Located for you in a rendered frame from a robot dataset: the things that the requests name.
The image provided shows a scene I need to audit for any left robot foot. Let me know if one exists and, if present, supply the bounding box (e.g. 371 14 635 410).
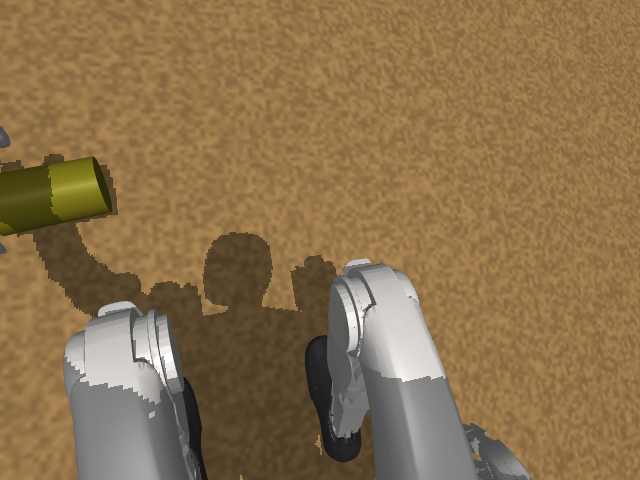
182 376 208 480

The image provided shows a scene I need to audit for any right robot hand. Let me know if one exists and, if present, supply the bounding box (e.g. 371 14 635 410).
463 423 533 480

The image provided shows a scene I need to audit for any can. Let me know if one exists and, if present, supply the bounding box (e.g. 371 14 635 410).
0 157 112 236

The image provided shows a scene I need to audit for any right robot foot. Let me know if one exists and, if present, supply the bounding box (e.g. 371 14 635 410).
305 335 361 462

